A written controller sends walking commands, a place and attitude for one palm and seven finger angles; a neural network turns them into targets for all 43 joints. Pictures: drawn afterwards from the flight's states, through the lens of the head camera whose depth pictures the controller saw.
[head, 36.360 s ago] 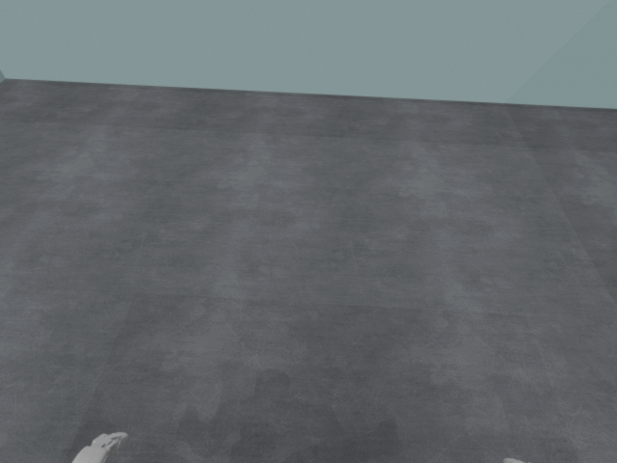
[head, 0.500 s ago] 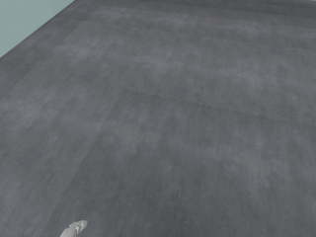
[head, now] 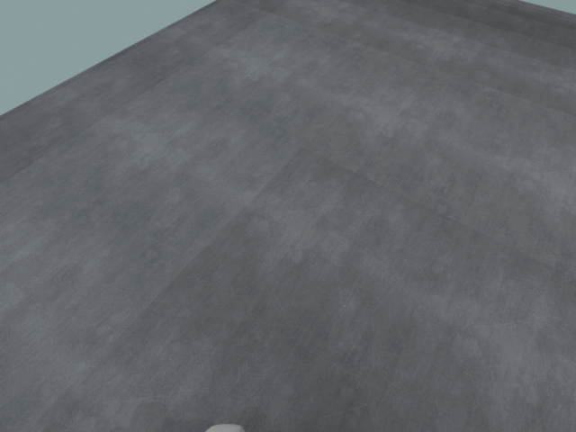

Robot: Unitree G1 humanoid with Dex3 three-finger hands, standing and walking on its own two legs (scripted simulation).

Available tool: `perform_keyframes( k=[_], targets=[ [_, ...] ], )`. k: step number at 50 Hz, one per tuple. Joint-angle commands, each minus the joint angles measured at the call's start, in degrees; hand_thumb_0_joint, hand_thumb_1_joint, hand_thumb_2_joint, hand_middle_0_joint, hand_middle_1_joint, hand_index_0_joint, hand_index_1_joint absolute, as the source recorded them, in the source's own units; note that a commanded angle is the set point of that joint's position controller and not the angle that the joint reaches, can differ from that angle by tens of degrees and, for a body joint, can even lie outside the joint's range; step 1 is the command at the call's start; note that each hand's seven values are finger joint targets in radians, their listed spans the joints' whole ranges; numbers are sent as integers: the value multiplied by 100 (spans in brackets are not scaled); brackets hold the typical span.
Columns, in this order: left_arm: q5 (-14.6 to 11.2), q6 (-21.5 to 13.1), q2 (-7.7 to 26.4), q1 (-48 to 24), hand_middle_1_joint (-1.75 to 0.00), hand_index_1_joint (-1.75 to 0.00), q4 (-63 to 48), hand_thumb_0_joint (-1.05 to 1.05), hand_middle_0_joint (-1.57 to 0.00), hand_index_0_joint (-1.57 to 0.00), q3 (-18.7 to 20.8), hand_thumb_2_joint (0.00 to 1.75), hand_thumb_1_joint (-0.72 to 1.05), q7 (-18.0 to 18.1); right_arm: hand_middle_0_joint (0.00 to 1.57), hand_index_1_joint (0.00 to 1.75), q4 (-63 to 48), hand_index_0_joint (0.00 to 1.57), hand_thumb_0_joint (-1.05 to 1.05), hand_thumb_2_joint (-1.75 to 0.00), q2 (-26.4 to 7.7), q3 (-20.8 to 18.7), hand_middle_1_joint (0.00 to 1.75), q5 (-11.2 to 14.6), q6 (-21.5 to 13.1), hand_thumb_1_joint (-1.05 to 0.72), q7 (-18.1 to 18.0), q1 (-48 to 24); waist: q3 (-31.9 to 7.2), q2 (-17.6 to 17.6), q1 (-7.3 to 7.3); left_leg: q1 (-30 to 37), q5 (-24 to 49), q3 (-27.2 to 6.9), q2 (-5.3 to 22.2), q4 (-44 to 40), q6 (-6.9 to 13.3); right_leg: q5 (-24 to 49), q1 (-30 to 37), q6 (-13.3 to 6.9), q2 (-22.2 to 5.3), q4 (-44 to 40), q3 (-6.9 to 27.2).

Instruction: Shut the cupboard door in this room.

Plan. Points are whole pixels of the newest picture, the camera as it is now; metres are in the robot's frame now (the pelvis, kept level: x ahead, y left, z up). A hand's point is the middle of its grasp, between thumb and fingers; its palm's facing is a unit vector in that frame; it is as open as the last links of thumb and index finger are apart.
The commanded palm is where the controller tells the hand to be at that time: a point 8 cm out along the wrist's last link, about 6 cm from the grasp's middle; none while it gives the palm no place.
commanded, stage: turn or walk to find it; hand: left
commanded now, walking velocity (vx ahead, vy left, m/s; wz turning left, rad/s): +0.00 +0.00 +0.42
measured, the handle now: out of the picture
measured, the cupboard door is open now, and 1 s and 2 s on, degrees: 78 78 73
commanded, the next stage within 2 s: none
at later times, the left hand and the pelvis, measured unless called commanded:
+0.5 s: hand out of the picture +0.09 +0.20 -0.15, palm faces +0.18 -0.95 -0.27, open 7.4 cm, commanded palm none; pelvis +0.01 -0.01 -0.01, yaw +11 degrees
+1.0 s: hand out of the picture +0.01 +0.18 -0.16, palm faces +0.48 -0.85 -0.21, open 7.0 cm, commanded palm none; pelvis +0.00 +0.00 -0.01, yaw +25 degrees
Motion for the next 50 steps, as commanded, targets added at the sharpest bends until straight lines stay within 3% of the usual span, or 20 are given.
perform_keyframes(
  k=[1,2,3,4,5,9,16,21,22,23,24,25,27,30,42,46,47,48,49,50],
  targets=[
    [-129,-12,1033,85,-30,-30,-267,0,-20,-20,257,90,90,53,20,30,-301,20,0,-90,-614,-77,30,15,-269,-90,20,509,-1182,-154,-294,1414,1656,-170,243,-1892,235,1675,-13,10,-898,381,657],
    [-155,23,666,88,-30,-30,-415,0,-20,-20,189,90,90,25,20,30,-345,20,0,-90,-1151,-212,30,-29,-309,-90,-6,679,-1233,1433,-407,2126,3027,-1939,1592,-2171,771,-652,-1392,424,-118,1543,415],
    [-118,80,506,-231,-30,-30,-570,0,-20,-20,68,90,90,33,20,30,-282,20,0,-90,-1476,-273,30,-14,-251,-90,-57,924,-1125,1762,-559,1904,4333,-2412,2262,-2227,1381,-2116,-1786,506,131,2351,831],
    [-104,123,620,-396,-30,-30,-560,0,-20,-20,89,90,90,38,20,30,-244,20,0,-90,-1355,-239,30,-34,-237,-90,-97,870,-960,1160,-530,1669,4259,-2097,2243,-2156,1563,-1886,-1766,443,45,2780,1146],
    [-84,160,572,-472,-30,-30,-443,0,-20,-20,109,90,90,53,20,30,-247,20,0,-90,-1155,-179,30,-47,-273,-90,-154,664,-827,1634,-460,1417,4233,-1877,1801,-2211,1388,-1537,-1783,468,46,2897,1380],
    [-102,141,588,-297,-30,-30,-168,0,-20,-20,179,90,90,-36,20,30,-383,20,0,-90,-846,-86,30,-35,-327,-90,-203,268,-686,891,-182,1356,4120,-1258,1177,-2110,1144,-660,-1782,547,228,3275,1394],
    [-140,119,426,-752,-30,-30,-488,0,-20,-20,92,90,90,-6,20,30,-341,20,0,-90,-854,-173,30,-61,-322,-90,-173,586,-688,1002,-340,1286,4122,-1598,1146,-1952,1281,-881,-1422,641,380,1976,1353],
    [-184,4,395,-359,-30,-30,-462,0,-20,-20,90,90,90,3,20,30,-408,20,0,-90,-859,-234,30,-57,-274,-90,-147,406,-940,1162,-140,765,4018,-1826,893,-1432,1068,-76,-131,535,670,9,1152],
    [-176,-51,486,-180,-30,-30,-417,0,-20,-20,114,90,90,10,20,30,-415,20,0,-90,-778,-231,30,-24,-276,-90,-134,383,-1006,928,-37,436,3546,-1779,695,-1166,858,636,475,503,611,-758,1172],
    [-138,-120,751,62,-30,-30,-359,0,-20,-20,168,90,90,41,20,30,-439,20,0,-90,-559,-206,30,20,-296,-90,-104,445,-1219,291,47,-297,2449,-1480,377,-674,551,1349,1437,359,-19,-1151,1671],
    [-47,-162,1290,322,-30,-30,-311,0,-20,-20,275,90,90,99,20,30,-582,20,0,-90,-181,-134,30,38,-309,-90,-71,434,-1319,-1356,162,-1393,-102,-569,-437,576,155,2632,2109,-210,-1501,-1166,3025],
    [-86,-133,1375,405,-30,-30,-344,0,-20,-20,255,90,90,101,20,30,-673,20,0,-90,-395,-184,30,21,-233,-90,-101,235,-1169,-1318,251,-1350,-1298,-659,-406,1695,133,3254,1359,-783,-2089,-1217,3257],
    [-107,-118,984,-304,-30,-30,-492,0,-20,-20,236,90,90,155,20,30,-450,20,0,-90,-460,-241,30,-14,-103,-90,-69,416,-724,-1083,-54,-1349,-652,-869,-129,2715,132,2083,618,-817,-1630,-1440,2723],
    [-96,-142,758,-540,-30,-30,-609,0,-20,-20,132,90,90,119,20,30,-239,20,0,-90,-320,-189,30,-44,-55,-90,29,605,-518,-783,-226,-1369,73,-606,-51,2906,-1,2058,521,-480,-1028,-1309,1728],
    [-12,-90,1140,227,-30,-30,-355,0,-20,-20,295,90,90,99,20,30,-457,20,0,-90,-197,-26,30,25,-144,-90,53,-90,-753,-1113,156,-657,-308,63,10,308,-33,2741,1148,-694,-1296,-921,1289],
    [-62,-32,1020,35,-30,-30,-380,0,-20,-20,404,90,90,94,20,30,-388,20,0,-90,-215,-70,30,-16,-235,-90,25,425,-995,-1400,-104,268,886,335,-117,-1255,58,2613,928,-234,-1044,-177,712],
    [-87,-14,903,-32,-30,-30,-399,0,-20,-20,393,90,90,82,20,30,-364,20,0,-90,-359,-112,30,-26,-271,-90,22,615,-1104,-1159,-210,751,1585,139,37,-1735,134,2239,597,-25,-918,281,572],
    [-108,4,646,56,-30,-30,-541,0,-20,-20,379,90,90,64,20,30,-400,20,0,-90,-713,-212,30,-58,-333,-90,-9,779,-1297,-428,-293,1469,2880,-841,783,-1833,507,1315,-233,284,-496,1030,364],
    [-137,19,266,-93,-30,-30,-751,0,-20,-20,260,90,90,41,20,30,-410,20,0,-90,-1158,-326,30,-85,-367,-90,-62,1030,-1193,742,-438,2029,5026,-2333,1968,-1860,1317,-1311,-1543,614,159,1998,344],
    [-102,45,236,-543,-30,-30,-883,0,-20,-20,196,90,90,71,20,30,-275,20,0,-90,-1247,-355,30,-97,-352,-90,-114,1304,-1107,499,-606,1830,5280,-2335,2343,-1891,1808,-2156,-1686,551,167,2751,859]
  ],
)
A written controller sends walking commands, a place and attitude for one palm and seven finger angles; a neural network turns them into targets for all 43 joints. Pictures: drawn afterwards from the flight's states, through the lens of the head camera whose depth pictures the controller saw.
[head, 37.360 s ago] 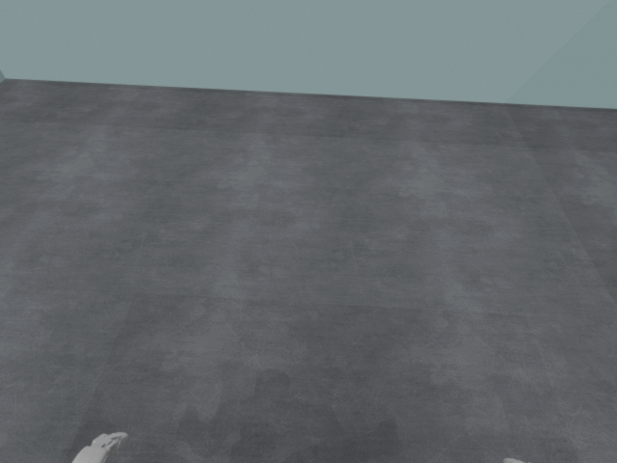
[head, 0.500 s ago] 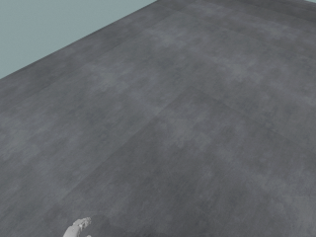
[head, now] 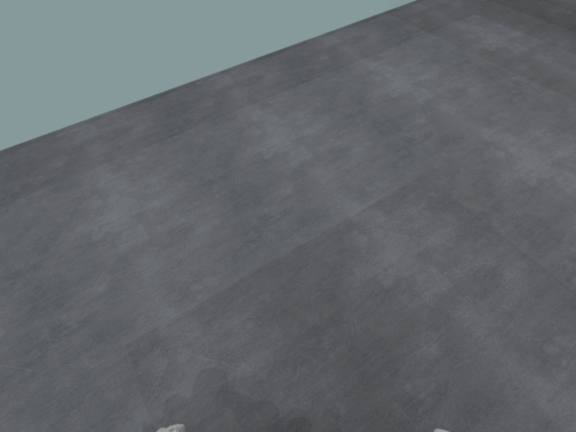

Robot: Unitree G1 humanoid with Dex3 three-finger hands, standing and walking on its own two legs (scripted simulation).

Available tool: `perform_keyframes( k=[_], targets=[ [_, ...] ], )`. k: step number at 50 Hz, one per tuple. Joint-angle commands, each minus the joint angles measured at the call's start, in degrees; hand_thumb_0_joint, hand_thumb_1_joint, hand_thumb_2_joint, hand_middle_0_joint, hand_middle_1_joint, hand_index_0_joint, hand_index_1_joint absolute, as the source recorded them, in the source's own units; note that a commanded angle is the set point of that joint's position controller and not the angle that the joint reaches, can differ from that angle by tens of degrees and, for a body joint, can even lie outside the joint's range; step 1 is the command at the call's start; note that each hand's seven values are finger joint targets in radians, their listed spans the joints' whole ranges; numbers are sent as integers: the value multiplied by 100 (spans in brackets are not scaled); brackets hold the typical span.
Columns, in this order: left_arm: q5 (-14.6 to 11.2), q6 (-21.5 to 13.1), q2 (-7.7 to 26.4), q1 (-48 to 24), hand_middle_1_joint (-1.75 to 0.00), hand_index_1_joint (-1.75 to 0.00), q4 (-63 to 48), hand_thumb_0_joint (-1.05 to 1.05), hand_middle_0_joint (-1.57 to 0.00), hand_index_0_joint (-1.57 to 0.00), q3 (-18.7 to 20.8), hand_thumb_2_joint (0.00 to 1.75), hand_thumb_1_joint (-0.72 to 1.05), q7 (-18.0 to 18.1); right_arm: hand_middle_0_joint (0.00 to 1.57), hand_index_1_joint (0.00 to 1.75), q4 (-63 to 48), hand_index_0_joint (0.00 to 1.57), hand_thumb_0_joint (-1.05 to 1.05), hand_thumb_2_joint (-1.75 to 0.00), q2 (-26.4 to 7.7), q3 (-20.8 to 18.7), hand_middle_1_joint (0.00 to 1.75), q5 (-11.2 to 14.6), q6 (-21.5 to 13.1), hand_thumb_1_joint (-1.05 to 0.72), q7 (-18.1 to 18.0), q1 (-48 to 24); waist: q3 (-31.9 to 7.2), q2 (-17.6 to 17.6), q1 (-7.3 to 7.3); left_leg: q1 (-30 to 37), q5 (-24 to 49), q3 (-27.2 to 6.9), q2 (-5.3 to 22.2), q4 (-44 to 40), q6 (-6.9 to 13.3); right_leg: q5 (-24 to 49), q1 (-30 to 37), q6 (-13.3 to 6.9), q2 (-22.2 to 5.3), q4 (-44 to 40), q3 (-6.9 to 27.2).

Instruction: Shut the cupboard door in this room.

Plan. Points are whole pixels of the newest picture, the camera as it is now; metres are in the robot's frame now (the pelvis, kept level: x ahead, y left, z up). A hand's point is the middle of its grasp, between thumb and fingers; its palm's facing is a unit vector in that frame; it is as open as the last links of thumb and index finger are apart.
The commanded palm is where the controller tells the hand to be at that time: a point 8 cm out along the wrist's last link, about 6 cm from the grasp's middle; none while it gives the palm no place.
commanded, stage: turn or walk to find it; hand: left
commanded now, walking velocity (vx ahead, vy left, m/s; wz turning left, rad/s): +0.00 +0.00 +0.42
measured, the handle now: out of the picture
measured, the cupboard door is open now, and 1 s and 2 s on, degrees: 78 73 73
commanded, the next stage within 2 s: none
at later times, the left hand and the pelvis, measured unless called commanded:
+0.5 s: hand out of the picture +0.01 +0.12 -0.14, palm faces +0.26 -0.93 -0.26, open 7.4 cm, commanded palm none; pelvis +0.02 -0.08 +0.01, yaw +14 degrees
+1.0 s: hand out of the picture -0.07 +0.11 -0.17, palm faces +0.43 -0.89 -0.11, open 6.9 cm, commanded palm none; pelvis -0.01 -0.04 +0.01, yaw +25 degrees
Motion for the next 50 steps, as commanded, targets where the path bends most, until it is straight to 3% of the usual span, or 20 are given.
perform_keyframes(
  k=[1,3,6,8,9,10,11,13,15,18,24,34,37,39,40,41,42,43,47,50],
  targets=[
    [-65,-90,893,-312,-30,-30,-600,0,-20,-20,157,90,90,-36,20,30,-46,20,0,-90,-1316,-334,30,-67,-164,-90,-183,1206,-544,-168,-372,1378,4771,-2439,2354,-805,1557,-1362,-1636,195,334,2218,955],
    [-96,-106,884,-391,-30,-30,-498,0,-20,-20,138,90,90,-60,20,30,-85,20,0,-90,-1101,-268,30,-69,-192,-90,-226,766,-321,282,-205,1015,4430,-2160,1964,-716,1377,-1104,-1581,235,303,2004,1149],
    [-122,-112,853,18,-30,-30,-398,0,-20,-20,130,90,90,-119,20,30,-258,20,0,-90,-951,-247,30,-82,-128,-90,-213,133,-293,589,70,365,3736,-1445,1314,-465,853,-536,-480,178,588,331,934],
    [-91,-186,1015,829,-30,-30,-125,0,-20,-20,177,90,90,-151,20,30,-328,20,0,-90,-910,-228,30,-25,-83,-90,-190,-154,-556,391,407,-141,2452,-1123,793,277,403,1106,707,182,688,-1266,754],
    [-18,-254,1461,1128,-30,-30,-38,0,-20,-20,232,90,90,-112,20,30,-373,20,0,-90,-607,-201,30,46,-83,-90,-148,3,-723,-653,461,-940,921,-782,266,1150,90,2035,1551,14,-92,-1811,1507],
    [28,-274,2013,1245,-30,-30,-47,0,-20,-20,318,90,90,-57,20,30,-544,20,0,-90,-330,-154,30,68,-60,-90,-120,-50,-574,-2067,527,-1884,-1664,-418,-330,2526,-178,3383,1764,-629,-1531,-2061,3186],
    [-28,-276,1972,1162,-30,-30,-82,0,-20,-20,241,90,90,-43,20,30,-555,20,0,-90,-560,-176,30,74,10,-90,-122,-134,-573,-1551,504,-1736,-1894,-886,-116,3342,-133,3579,1270,-1076,-1763,-2097,3158],
    [-24,-292,1690,475,-30,-30,-215,0,-20,-20,224,90,90,10,20,30,-291,20,0,-90,-560,-220,30,44,108,-90,-78,-3,-53,-1078,230,-1826,-1137,-1001,92,4237,-145,2513,676,-959,-1424,-2287,2727],
    [-54,-316,1470,229,-30,-30,-273,0,-20,-20,110,90,90,-2,20,30,-113,20,0,-90,-531,-193,30,14,153,-90,-7,174,-29,-691,56,-1813,-440,-938,153,4466,-197,2424,621,-719,-976,-2199,1893],
    [-44,-342,1403,391,-30,-30,-194,0,-20,-20,70,90,90,11,20,30,-19,20,0,-90,-526,-146,30,25,188,-90,23,296,-280,-850,35,-1844,-67,-801,165,4310,-282,2791,995,-575,-766,-2157,1334],
    [-25,-334,1521,1008,-30,-30,67,0,-20,-20,61,90,90,36,20,30,-86,20,0,-90,-530,-37,30,32,209,-90,8,-105,-421,-781,263,-2019,-391,-602,258,3366,-374,3710,1804,-731,-1003,-2020,1115],
    [37,-252,1730,979,-30,-30,283,0,-20,-20,159,90,90,1,20,30,-245,20,0,-90,-374,59,30,86,92,-90,31,-458,-330,-1183,360,-1071,-795,-23,295,1572,-195,2970,1324,-1043,-1286,-1938,837],
    [30,-251,1785,857,-30,-30,230,0,-20,-20,169,90,90,-8,20,30,-220,20,0,-90,-355,38,30,93,26,-90,47,-184,-490,-1225,192,-560,-351,135,276,712,-141,2795,1228,-826,-1243,-1564,553],
    [-69,-227,1809,834,-30,-30,121,0,-20,-20,118,90,90,-27,20,30,-143,20,0,-90,-507,0,30,90,-36,-90,67,149,-592,-760,-16,386,657,63,313,-343,-34,2262,633,-436,-968,-861,222],
    [-99,-204,1591,859,-30,-30,10,0,-20,-20,101,90,90,-46,20,30,-129,20,0,-90,-907,-102,30,69,-86,-90,40,402,-793,319,-166,1096,1655,-1092,1049,-749,337,1309,-191,-82,-451,86,-9],
    [-134,-182,1240,635,-30,-30,-237,0,-20,-20,-41,90,90,-62,20,30,-153,20,0,-90,-1353,-208,30,53,-86,-90,-23,647,-565,1522,-317,1462,3639,-2649,2280,-1116,1153,-1389,-1497,291,262,1246,59],
    [-80,-134,1363,177,-30,-30,-393,0,-20,-20,-99,90,90,-41,20,30,-33,20,0,-90,-1438,-212,30,78,-44,-90,-69,879,-390,904,-408,1106,3761,-2429,2483,-1121,1433,-1590,-1468,212,265,1855,599],
    [-73,-115,1197,171,-30,-30,-372,0,-20,-20,-85,90,90,-52,20,30,-38,20,0,-90,-1246,-178,30,53,-82,-90,-141,788,-295,670,-332,1008,3795,-2307,2264,-1101,1475,-1344,-1564,197,231,2042,837],
    [-86,-43,1111,441,-30,-30,26,0,-20,-20,5,90,90,-132,20,30,-216,20,0,-90,-976,-91,30,40,-130,-90,-195,22,-280,555,68,350,2736,-1578,1477,-1048,1025,-434,-1147,237,411,2098,1101],
    [-99,3,988,381,-30,-30,145,0,-20,-20,4,90,90,-133,20,30,-182,20,0,-90,-930,-132,30,23,-110,-90,-191,113,-150,728,22,-47,1878,-1519,1290,-1229,929,-245,-823,253,539,1593,1075]
  ],
)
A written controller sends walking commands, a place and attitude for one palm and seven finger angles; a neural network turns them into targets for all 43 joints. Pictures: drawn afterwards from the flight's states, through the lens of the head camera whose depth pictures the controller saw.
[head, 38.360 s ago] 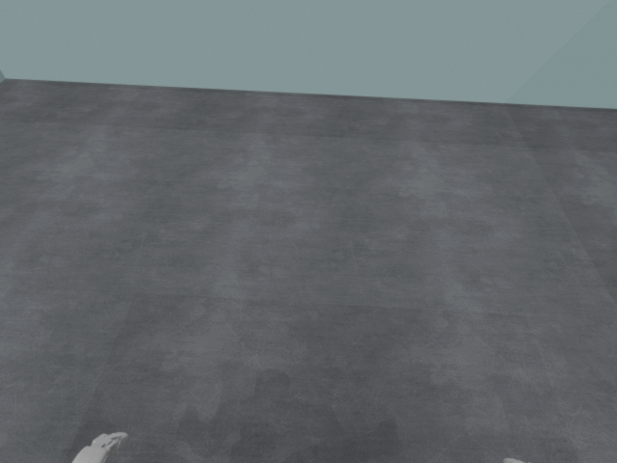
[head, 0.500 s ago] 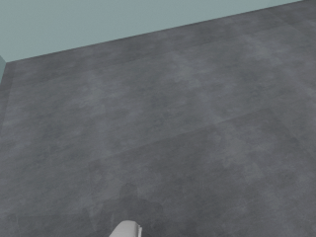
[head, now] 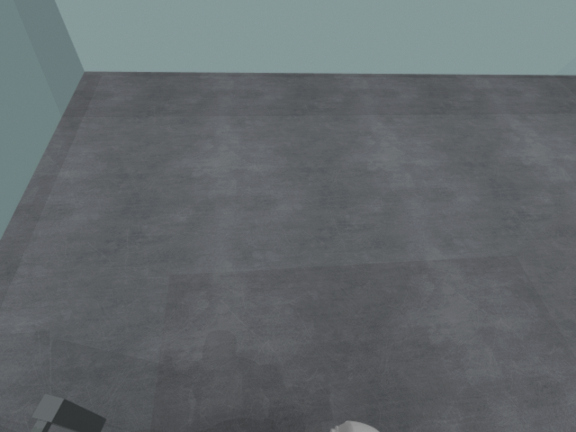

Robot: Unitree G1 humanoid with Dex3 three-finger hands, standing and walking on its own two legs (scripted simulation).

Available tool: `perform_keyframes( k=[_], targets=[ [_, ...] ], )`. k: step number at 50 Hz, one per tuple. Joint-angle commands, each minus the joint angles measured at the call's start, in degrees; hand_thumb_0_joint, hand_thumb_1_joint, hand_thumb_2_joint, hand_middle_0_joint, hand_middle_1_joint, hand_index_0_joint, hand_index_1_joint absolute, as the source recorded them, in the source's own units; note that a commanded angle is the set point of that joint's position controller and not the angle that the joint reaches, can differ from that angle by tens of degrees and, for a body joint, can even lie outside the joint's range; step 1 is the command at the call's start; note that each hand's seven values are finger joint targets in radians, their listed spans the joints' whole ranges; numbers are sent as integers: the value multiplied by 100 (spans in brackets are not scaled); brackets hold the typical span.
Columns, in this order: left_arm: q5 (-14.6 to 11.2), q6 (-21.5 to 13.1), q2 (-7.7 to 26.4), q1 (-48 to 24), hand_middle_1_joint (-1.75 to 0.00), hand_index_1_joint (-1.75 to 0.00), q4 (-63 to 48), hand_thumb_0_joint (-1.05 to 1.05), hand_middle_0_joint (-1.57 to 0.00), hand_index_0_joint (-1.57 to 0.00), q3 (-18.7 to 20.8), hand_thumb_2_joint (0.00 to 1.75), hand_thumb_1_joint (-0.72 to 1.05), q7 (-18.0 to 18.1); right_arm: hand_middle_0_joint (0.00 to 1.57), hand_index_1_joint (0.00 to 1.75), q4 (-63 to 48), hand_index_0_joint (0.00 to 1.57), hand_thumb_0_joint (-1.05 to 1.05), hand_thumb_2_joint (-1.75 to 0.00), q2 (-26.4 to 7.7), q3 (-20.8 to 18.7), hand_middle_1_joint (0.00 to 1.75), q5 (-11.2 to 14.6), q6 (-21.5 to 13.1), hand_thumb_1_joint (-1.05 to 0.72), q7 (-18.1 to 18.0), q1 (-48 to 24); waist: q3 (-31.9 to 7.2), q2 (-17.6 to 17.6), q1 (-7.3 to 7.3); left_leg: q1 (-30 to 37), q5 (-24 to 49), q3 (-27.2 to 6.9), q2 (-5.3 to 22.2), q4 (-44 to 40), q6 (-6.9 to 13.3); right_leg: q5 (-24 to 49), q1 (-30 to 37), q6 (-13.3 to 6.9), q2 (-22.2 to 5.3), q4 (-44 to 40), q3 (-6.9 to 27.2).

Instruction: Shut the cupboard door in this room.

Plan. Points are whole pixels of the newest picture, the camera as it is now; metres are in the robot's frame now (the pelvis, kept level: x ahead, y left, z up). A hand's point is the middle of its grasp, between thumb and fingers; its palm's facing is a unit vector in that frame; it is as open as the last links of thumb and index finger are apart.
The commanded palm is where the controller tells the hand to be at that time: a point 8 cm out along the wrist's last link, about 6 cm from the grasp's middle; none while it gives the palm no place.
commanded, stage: turn or walk to find it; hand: left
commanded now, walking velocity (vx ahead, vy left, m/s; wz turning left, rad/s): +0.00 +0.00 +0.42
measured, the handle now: out of the picture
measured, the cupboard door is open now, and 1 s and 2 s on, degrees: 73 73 73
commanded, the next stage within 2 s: stand and wait in 1.96 s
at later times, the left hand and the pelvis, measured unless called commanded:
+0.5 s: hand out of the picture -0.02 +0.16 -0.16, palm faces +0.26 -0.94 -0.24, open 7.4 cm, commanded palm none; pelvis -0.02 -0.04 +0.00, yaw +14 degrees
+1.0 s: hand out of the picture -0.02 +0.19 -0.16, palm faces +0.41 -0.87 -0.27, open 7.4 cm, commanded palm none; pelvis -0.03 -0.04 +0.00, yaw +25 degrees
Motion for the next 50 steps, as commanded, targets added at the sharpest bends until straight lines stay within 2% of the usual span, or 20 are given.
perform_keyframes(
  k=[1,5,7,8,9,10,11,14,23,27,28,29,30,31,32,36,42,48,49,50],
  targets=[
    [-131,-214,500,-139,-30,-30,-485,0,-20,-20,327,90,90,166,20,30,-274,20,0,-90,-1247,-303,30,-22,-58,-90,-53,55,-281,1286,-92,-157,1412,-1230,1252,-1167,796,279,112,54,75,-501,212],
    [-136,-285,436,91,-30,-30,-389,0,-20,-20,340,90,90,180,20,30,-270,20,0,-90,-1280,-341,30,-49,12,-90,-42,26,-404,1469,-33,-346,1289,-1525,1163,-834,742,457,848,20,307,-1846,87],
    [-127,-376,525,515,-30,-30,-248,0,-20,-20,361,90,90,196,20,30,-304,20,0,-90,-1230,-352,30,-3,27,-90,-24,30,-671,1161,161,-596,1286,-1407,875,-177,480,1436,1708,16,318,-3160,39],
    [-77,-453,791,729,-30,-30,-222,0,-20,-20,408,90,90,230,20,30,-339,20,0,-90,-1004,-340,30,35,21,-90,4,130,-873,357,220,-1058,606,-1027,450,539,166,1685,2356,-104,-300,-3864,599],
    [8,-496,1391,750,-30,-30,-239,0,-20,-20,529,90,90,283,20,30,-490,20,0,-90,-562,-270,30,50,18,-90,28,148,-706,-1468,239,-2157,-1281,-187,-346,1929,-272,2441,2720,-675,-1806,-4129,2199],
    [-50,-467,1420,785,-30,-30,-320,0,-20,-20,493,90,90,285,20,30,-560,20,0,-90,-835,-322,30,6,68,-90,14,-119,-583,-1250,381,-1982,-1934,-488,-196,3013,-239,2929,1901,-1126,-2257,-4163,2325],
    [-50,-489,1206,436,-30,-30,-395,0,-20,-20,494,90,90,310,20,30,-439,20,0,-90,-891,-371,30,-9,132,-90,32,18,-480,-903,149,-1921,-1541,-768,-65,3648,-223,2407,1523,-1187,-1999,-4255,1992],
    [-50,-453,984,-306,-30,-30,-647,0,-20,-20,426,90,90,308,20,30,-162,20,0,-90,-841,-381,30,-32,213,-90,140,276,-152,-680,-133,-1857,-751,-474,116,4177,-324,1898,1144,-896,-1381,-4167,962],
    [21,-445,1398,290,-30,-30,-532,0,-20,-20,562,90,90,317,20,30,-348,20,0,-90,-607,-205,30,42,100,-90,179,-317,-482,-942,304,-1223,-1243,220,109,1609,-425,3476,2131,-1174,-1555,-3602,401],
    [-51,-395,1435,-11,-30,-30,-548,0,-20,-20,582,90,90,283,20,30,-222,20,0,-90,-735,-214,30,43,9,-90,173,238,-771,-668,-37,41,103,390,64,-186,-333,3215,1700,-691,-1360,-2772,-132],
    [-103,-360,1276,20,-30,-30,-625,0,-20,-20,559,90,90,268,20,30,-188,20,0,-90,-1023,-278,30,32,-47,-90,170,430,-949,23,-169,792,883,-56,392,-680,-199,2666,1109,-413,-1102,-2068,-358],
    [-143,-326,885,1,-30,-30,-819,0,-20,-20,477,90,90,235,20,30,-231,20,0,-90,-1596,-424,30,-14,-96,-90,135,665,-982,1710,-300,1513,2704,-2059,1826,-938,483,221,-387,40,-285,-888,-590],
    [-103,-279,764,-424,-30,-30,-947,0,-20,-20,364,90,90,253,20,30,-137,20,0,-90,-1888,-490,30,2,-28,-90,81,922,-904,1881,-478,1265,3667,-2336,2410,-1063,1069,-1136,-645,54,-97,-82,-121],
    [-95,-252,826,-610,-30,-30,-961,0,-20,-20,397,90,90,249,20,30,-121,20,0,-90,-1774,-462,30,-24,-19,-90,48,847,-716,1339,-442,1031,3364,-1999,2355,-1043,1183,-853,-638,-32,-199,336,158],
    [-82,-221,775,-673,-30,-30,-861,0,-20,-20,407,90,90,254,20,30,-143,20,0,-90,-1575,-408,30,-34,-52,-90,-7,651,-690,1761,-364,802,3103,-1891,1970,-1104,1045,-519,-683,-8,-221,462,382],
    [-97,-230,822,-491,-30,-30,-642,0,-20,-20,448,90,90,168,20,30,-275,20,0,-90,-1279,-295,30,-31,-79,-90,-50,196,-529,1156,-104,674,2912,-1177,1290,-970,749,313,-550,41,-19,562,385],
    [-114,-240,746,-840,-30,-30,-803,0,-20,-20,388,90,90,188,20,30,-227,20,0,-90,-1320,-350,30,-44,-54,-90,-34,539,-602,1065,-284,833,2906,-1509,1336,-903,880,147,-341,104,112,-451,388],
    [-170,-372,758,-280,-30,-30,-710,0,-20,-20,373,90,90,212,20,30,-306,20,0,-90,-1354,-394,30,-31,6,-90,7,244,-920,1132,-2,279,2915,-1653,1005,-223,601,1161,1248,10,408,-2958,168],
    [-151,-429,882,-77,-30,-30,-652,0,-20,-20,398,90,90,229,20,30,-338,20,0,-90,-1244,-386,30,9,-1,-90,25,248,-1004,807,88,-119,2241,-1515,752,88,340,1875,1895,-21,226,-3699,259],
    [-76,-494,1302,109,-30,-30,-609,0,-20,-20,472,90,90,279,20,30,-373,20,0,-90,-933,-346,30,68,-16,-90,66,339,-1196,-292,150,-1136,705,-969,234,919,-25,2517,2865,-295,-845,-3943,1201]
  ],
)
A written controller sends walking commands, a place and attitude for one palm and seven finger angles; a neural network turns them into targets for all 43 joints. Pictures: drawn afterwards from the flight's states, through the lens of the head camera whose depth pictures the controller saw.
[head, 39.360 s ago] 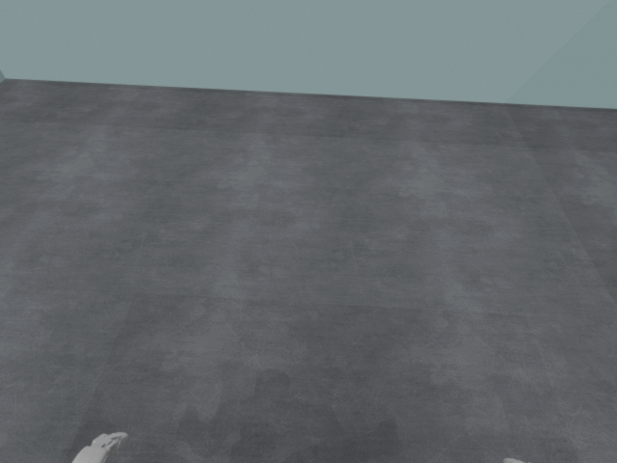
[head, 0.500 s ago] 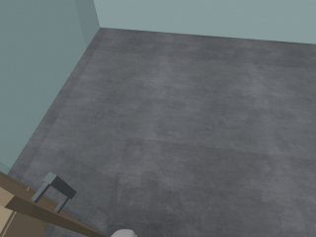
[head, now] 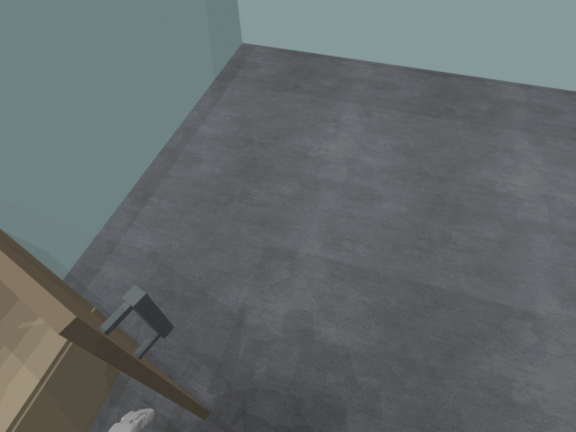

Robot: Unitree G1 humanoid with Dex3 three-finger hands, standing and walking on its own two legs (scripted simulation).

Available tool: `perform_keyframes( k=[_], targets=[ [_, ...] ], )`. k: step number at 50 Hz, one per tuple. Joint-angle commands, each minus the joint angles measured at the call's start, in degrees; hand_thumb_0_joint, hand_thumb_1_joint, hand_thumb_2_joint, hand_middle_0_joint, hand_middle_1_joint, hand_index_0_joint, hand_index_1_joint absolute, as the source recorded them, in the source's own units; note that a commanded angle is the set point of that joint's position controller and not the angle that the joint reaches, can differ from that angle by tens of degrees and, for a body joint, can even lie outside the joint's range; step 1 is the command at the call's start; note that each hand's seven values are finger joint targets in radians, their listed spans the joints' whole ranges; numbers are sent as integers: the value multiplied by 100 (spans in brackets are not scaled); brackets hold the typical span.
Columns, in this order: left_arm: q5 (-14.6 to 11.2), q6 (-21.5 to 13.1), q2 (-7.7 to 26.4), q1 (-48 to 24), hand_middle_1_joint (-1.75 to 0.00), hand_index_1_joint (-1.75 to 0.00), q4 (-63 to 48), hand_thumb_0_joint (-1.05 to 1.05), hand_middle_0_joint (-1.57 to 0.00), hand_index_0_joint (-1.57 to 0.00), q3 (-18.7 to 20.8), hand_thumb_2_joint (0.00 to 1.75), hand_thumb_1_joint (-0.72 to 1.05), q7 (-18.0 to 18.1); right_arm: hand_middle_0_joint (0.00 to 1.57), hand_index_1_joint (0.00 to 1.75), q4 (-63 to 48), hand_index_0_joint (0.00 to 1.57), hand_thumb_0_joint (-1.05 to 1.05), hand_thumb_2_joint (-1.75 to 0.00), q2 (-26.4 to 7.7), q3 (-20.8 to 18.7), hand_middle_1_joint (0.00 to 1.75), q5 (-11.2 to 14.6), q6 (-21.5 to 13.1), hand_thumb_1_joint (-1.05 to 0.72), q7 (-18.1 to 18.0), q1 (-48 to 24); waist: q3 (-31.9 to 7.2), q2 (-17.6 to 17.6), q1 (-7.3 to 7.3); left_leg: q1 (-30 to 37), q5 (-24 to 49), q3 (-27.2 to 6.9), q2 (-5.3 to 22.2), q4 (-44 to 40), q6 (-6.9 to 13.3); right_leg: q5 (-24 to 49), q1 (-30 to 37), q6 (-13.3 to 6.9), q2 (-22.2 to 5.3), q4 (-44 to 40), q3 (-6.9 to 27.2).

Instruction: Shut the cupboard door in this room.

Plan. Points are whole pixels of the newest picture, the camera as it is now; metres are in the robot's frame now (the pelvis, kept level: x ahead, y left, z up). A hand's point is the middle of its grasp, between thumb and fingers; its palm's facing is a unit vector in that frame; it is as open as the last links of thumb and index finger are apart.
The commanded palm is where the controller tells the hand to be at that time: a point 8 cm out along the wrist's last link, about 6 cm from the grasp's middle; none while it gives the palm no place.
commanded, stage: turn or walk to find it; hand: left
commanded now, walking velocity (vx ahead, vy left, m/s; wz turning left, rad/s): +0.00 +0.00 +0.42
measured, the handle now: (139, 326) +0.25 +0.21 +0.01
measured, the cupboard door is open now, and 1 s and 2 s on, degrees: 73 73 73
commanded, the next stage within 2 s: stand and wait in 0.96 s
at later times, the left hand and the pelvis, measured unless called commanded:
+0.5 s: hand out of the picture -0.05 +0.23 -0.19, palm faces +0.29 -0.93 -0.23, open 7.4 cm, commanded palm none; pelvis -0.02 +0.02 -0.01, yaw +14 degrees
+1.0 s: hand out of the picture +0.00 +0.20 -0.14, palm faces +0.42 -0.86 -0.27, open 7.4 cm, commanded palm none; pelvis -0.01 -0.02 +0.00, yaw +26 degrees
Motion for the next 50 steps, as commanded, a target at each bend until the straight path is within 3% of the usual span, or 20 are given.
perform_keyframes(
  k=[1,2,4,7,16,20,21,22,23,24,26,29,37,42,43,44,45,46,47,50],
  targets=[
    [88,-240,1376,1028,-30,-30,-130,0,-20,-20,296,90,90,143,20,30,-653,20,0,-90,-491,-165,30,103,-125,-90,25,-206,-910,-1830,487,-1664,-1852,209,-184,2042,-163,2802,1958,-1011,-2406,-1561,2105],
    [54,-199,1274,953,-30,-30,-178,0,-20,-20,266,90,90,154,20,30,-637,20,0,-90,-759,-236,30,76,-49,-90,10,-281,-751,-1260,476,-1454,-1932,-67,58,2977,-124,3036,1295,-1352,-2558,-1536,1789],
    [38,-208,962,341,-30,-30,-320,0,-20,-20,236,90,90,175,20,30,-337,20,0,-90,-745,-284,30,41,91,-90,55,-96,-343,-1181,191,-1428,-1313,-134,224,3901,-167,1703,598,-1210,-1974,-1751,1339],
    [56,-220,737,121,-30,-30,-407,0,-20,-20,178,90,90,167,20,30,-183,20,0,-90,-611,-250,30,30,108,-90,137,94,-234,-936,42,-1474,-696,98,329,3978,-270,1594,603,-952,-1579,-1676,461],
    [127,-198,1091,941,-30,-30,-142,0,-20,-20,306,90,90,126,20,30,-422,20,0,-90,-432,-88,30,86,16,-90,140,-620,-503,-1214,483,-904,-1161,738,306,1638,-325,2813,1316,-1168,-1767,-1225,105],
    [81,-157,1149,758,-30,-30,-112,0,-20,-20,335,90,90,113,20,30,-324,20,0,-90,-506,-76,30,92,-82,-90,119,-187,-830,-1069,212,180,-160,976,241,40,-233,2691,1057,-808,-1689,-551,-277],
    [35,-132,1052,702,-30,-30,-117,0,-20,-20,327,90,90,105,20,30,-270,20,0,-90,-673,-110,30,86,-135,-90,124,49,-985,-636,44,845,571,784,386,-692,-154,2284,651,-563,-1536,-14,-471],
    [5,-92,763,789,-30,-30,-230,0,-20,-20,280,90,90,86,20,30,-289,20,0,-90,-1172,-222,30,52,-194,-90,107,254,-1192,672,-46,1720,1645,-588,1412,-1061,252,728,-399,-204,-939,1058,-755],
    [4,-55,398,544,-30,-30,-406,0,-20,-20,125,90,90,69,20,30,-265,20,0,-90,-1654,-346,30,56,-172,-90,51,537,-1080,1880,-225,1888,3755,-1879,2536,-1139,977,-1966,-1501,79,-360,2043,-557],
    [29,-1,542,288,-30,-30,-427,0,-20,-20,137,90,90,100,20,30,-185,20,0,-90,-1654,-333,30,43,-114,-90,22,624,-999,1284,-291,1515,3572,-1543,2689,-1018,1299,-1965,-1340,-42,-442,2598,-108],
    [32,60,552,110,-30,-30,-255,0,-20,-20,182,90,90,76,20,30,-272,20,0,-90,-1307,-251,30,8,-128,-90,-72,48,-511,1444,-104,870,2348,-1250,2044,-1219,1161,-1265,-1457,-33,-473,2893,162],
    [39,32,526,348,-30,-30,-78,0,-20,-20,189,90,90,-9,20,30,-364,20,0,-90,-1104,-158,30,16,-180,-90,-89,-229,-437,833,116,851,2521,-711,1545,-1135,874,-568,-1389,22,-329,2948,133],
    [3,-2,447,-21,-30,-30,-283,0,-20,-20,113,90,90,34,20,30,-308,20,0,-90,-1138,-232,30,7,-161,-90,-60,185,-670,817,-83,1137,2786,-1079,1526,-957,1020,-739,-1082,108,-145,1685,142],
    [-39,-92,440,380,-30,-30,-229,0,-20,-20,109,90,90,57,20,30,-393,20,0,-90,-1121,-270,30,16,-122,-90,-33,-46,-854,899,119,585,2940,-1312,1274,-502,853,-47,153,2,141,-78,-18],
    [-45,-138,481,604,-30,-30,-166,0,-20,-20,129,90,90,72,20,30,-414,20,0,-90,-1069,-259,30,38,-119,-90,-28,-136,-941,766,275,273,2547,-1243,1124,-247,674,584,736,-12,69,-845,-12],
    [-3,-207,709,844,-30,-30,-123,0,-20,-20,172,90,90,97,20,30,-436,20,0,-90,-876,-240,30,80,-135,-90,2,-115,-1086,161,366,-296,1584,-947,785,235,351,1206,1529,-110,-415,-1449,367],
    [91,-256,1241,983,-30,-30,-94,0,-20,-20,270,90,90,154,20,30,-548,20,0,-90,-470,-173,30,119,-146,-90,38,-64,-1077,-1473,411,-1465,-630,-30,-37,1403,-79,2069,2194,-619,-1881,-1590,1753],
    [67,-232,1372,1051,-30,-30,-155,0,-20,-20,274,90,90,150,20,30,-663,20,0,-90,-650,-225,30,81,-80,-90,16,-286,-847,-1572,510,-1519,-2047,9,-110,2514,-140,2809,1450,-1201,-2577,-1620,2138],
    [51,-215,1134,725,-30,-30,-217,0,-20,-20,270,90,90,188,20,30,-589,20,0,-90,-766,-271,30,63,-4,-90,13,-183,-694,-1049,341,-1433,-1709,-198,84,3239,-123,2511,1074,-1374,-2425,-1634,1658],
    [42,-231,720,180,-30,-30,-357,0,-20,-20,178,90,90,171,20,30,-236,20,0,-90,-630,-247,30,19,76,-90,89,36,-229,-973,103,-1480,-908,-49,275,3904,-217,1943,634,-1081,-1630,-1631,823]
  ],
)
